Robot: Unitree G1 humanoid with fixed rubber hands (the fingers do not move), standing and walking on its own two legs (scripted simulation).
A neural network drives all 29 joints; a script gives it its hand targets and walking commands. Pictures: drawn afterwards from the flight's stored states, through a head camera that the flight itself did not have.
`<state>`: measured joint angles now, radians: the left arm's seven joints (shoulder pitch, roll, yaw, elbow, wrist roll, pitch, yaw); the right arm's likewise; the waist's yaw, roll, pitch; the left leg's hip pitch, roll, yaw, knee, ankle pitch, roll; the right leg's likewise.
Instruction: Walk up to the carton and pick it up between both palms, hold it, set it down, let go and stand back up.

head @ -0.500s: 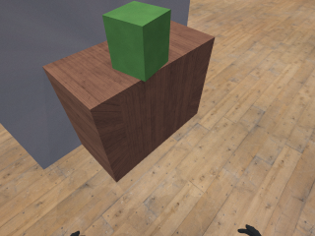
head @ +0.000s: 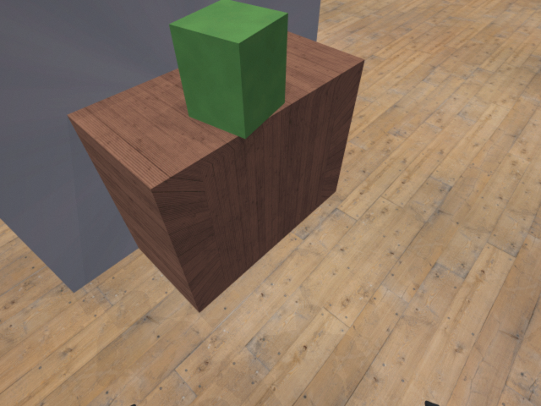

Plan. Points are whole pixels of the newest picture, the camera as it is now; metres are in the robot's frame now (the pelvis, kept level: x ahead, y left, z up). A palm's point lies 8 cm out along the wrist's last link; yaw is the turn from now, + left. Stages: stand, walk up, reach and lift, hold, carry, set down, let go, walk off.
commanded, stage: walk up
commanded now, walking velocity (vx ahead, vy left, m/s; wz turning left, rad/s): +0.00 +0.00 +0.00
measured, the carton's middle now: (234, 68) +0.92 +0.10 +0.05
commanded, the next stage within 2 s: none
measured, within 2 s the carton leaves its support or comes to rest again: neither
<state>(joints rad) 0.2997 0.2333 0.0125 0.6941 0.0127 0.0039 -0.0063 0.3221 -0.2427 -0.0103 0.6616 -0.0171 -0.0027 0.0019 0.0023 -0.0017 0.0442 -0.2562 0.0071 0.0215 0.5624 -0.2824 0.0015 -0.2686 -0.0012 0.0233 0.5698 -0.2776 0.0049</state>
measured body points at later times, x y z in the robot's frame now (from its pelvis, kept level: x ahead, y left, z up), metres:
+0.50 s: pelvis +0.10 +0.06 -0.01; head +0.09 +0.11 +0.44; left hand +0.13 +0.35 -0.15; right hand +0.19 -0.21 -0.10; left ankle +0.09 +0.18 -0.73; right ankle +0.17 -0.07 -0.65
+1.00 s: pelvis +0.34 +0.00 -0.01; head +0.34 +0.02 +0.44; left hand +0.29 +0.27 -0.13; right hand +0.55 -0.20 -0.10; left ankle +0.31 +0.12 -0.68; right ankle +0.43 -0.09 -0.73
